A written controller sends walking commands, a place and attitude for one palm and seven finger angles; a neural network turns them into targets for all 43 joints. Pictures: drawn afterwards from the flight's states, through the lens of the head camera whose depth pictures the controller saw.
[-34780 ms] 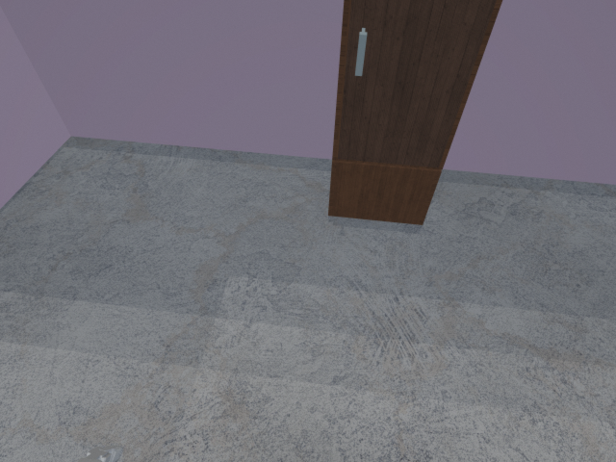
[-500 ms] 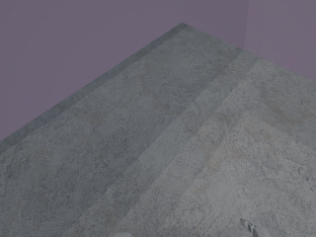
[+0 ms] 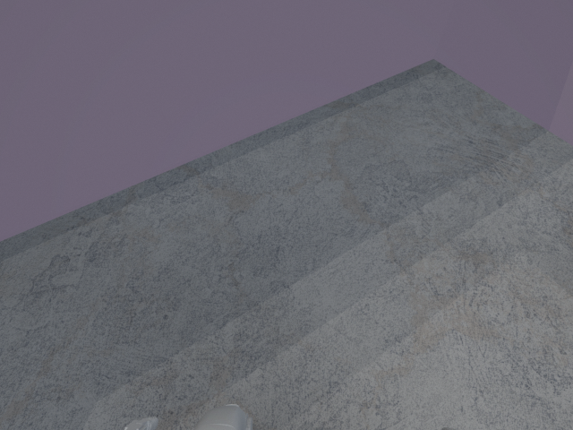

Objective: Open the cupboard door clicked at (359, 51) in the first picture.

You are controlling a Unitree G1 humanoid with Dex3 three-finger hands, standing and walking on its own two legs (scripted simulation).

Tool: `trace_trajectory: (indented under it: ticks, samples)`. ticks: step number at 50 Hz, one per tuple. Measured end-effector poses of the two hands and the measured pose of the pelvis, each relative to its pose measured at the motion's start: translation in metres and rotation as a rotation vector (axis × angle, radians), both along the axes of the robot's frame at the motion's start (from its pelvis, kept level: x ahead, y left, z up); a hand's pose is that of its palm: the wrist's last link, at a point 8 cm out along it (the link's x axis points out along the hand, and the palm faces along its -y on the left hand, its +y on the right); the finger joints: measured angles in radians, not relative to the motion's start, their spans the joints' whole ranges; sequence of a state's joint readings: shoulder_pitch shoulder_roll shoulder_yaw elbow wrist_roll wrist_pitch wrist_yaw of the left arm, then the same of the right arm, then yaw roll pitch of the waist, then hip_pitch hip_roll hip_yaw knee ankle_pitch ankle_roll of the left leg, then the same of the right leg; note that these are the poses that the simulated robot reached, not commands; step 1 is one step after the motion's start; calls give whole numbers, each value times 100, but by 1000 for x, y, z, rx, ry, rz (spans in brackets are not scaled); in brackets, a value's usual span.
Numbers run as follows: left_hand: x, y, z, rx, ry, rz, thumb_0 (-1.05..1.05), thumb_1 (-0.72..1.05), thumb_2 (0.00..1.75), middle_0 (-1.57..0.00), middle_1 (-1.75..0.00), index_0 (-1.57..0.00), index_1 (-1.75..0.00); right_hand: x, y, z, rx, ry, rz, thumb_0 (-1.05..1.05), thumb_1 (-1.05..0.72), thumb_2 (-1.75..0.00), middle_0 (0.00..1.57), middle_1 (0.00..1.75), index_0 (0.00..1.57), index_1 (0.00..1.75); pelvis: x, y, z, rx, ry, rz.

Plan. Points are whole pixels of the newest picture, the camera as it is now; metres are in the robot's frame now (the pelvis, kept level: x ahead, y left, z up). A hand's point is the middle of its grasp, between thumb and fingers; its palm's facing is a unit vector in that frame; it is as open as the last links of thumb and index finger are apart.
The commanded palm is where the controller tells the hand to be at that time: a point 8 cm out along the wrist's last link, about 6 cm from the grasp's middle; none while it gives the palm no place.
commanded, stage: turn to face it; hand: left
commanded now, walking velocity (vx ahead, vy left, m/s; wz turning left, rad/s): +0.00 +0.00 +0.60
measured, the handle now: out of the picture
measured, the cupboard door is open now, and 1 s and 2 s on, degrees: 45 45 45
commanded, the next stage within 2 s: none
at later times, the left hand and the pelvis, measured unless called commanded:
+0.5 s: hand out of the picture +0.04 +0.20 -0.15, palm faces +0.32 -0.90 -0.31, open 7.4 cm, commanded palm none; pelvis +0.01 -0.04 -0.01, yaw +18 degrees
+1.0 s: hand out of the picture -0.05 +0.19 -0.16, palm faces +0.60 -0.75 -0.26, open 7.4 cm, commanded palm none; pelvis +0.01 -0.04 +0.00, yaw +36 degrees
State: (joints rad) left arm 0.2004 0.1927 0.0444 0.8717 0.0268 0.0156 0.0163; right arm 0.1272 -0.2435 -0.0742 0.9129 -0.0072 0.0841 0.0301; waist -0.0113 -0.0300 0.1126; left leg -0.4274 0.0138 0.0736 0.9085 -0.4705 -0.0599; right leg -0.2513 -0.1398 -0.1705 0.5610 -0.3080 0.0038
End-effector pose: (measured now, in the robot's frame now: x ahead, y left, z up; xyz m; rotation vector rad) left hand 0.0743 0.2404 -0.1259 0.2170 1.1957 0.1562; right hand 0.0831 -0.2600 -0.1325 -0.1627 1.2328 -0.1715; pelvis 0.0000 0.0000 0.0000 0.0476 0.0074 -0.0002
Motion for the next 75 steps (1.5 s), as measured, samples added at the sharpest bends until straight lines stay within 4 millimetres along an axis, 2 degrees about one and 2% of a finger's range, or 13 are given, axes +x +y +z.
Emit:
trace_trajectory:
  ticks: [7,14,21,28,35,39,42,47,52,57,61,67,75]
  samples:
    - [-40,21,-31,-41,59,137,0,90,90,-20,-30,-20,-30,44,24,1,-44,-67,148,1,-91,-90,20,30,20,30,0,11,-16,-28,3,96]
    - [-44,31,-14,-8,30,221,0,90,90,-20,-30,-20,-30,44,27,6,-46,-27,222,0,-91,-90,20,30,21,30,-1,0,-5,-51,3,174]
    - [-41,15,1,60,-58,268,0,90,90,-20,-30,-20,-30,53,3,-14,-8,13,260,1,-90,-90,21,30,21,30,5,-29,-12,-37,10,257]
    - [-74,-17,8,46,-21,363,0,90,90,-20,-30,-20,-30,84,-4,-9,-7,32,338,1,-91,-90,20,30,20,30,8,-40,-2,-18,-8,363]
    - [-117,-36,-10,-34,22,483,0,90,90,-20,-30,-20,-30,123,33,4,-16,-12,480,1,-91,-90,20,30,20,30,9,-36,-2,-11,-6,460]
    - [-149,-30,-32,-65,62,567,0,90,90,-20,-30,-20,-30,144,63,3,-30,-85,570,1,-91,-90,20,30,20,30,4,-26,-16,-30,-7,514]
    - [-163,-24,-32,-56,97,611,0,90,90,-20,-30,-20,-30,148,74,8,-38,-103,615,0,-91,-90,20,30,20,30,3,-27,-13,-40,-7,546]
    - [-163,-16,-15,-21,54,661,0,90,90,-20,-30,-20,-30,145,77,11,-38,-65,661,0,-91,-90,20,30,21,30,6,-32,-3,-56,-4,597]
    - [-150,-18,-1,27,2,685,0,90,90,-20,-30,-19,-30,148,67,3,-20,-18,684,0,-90,-90,21,30,21,30,16,-44,-2,-58,-2,649]
    - [-140,-35,5,88,-49,713,0,90,90,-20,-30,-20,-30,165,50,-18,0,21,704,1,-90,-90,21,30,21,30,30,-62,-12,-40,1,714]
    - [-145,-60,11,73,-41,768,0,90,90,-20,-30,-20,-30,181,50,-16,-11,43,750,1,-91,-90,20,30,20,30,34,-67,-5,-22,-15,778]
    - [-164,-96,3,-2,-8,859,0,90,90,-20,-30,-20,-30,201,76,-2,-11,30,844,1,-91,-90,20,30,20,30,39,-68,2,-2,-11,862]
    - [-227,-120,-34,-84,58,1027,0,90,90,-20,-30,-20,-30,219,149,3,-15,-96,1027,1,-91,-90,20,30,20,30,26,-55,-17,-30,-15,970]
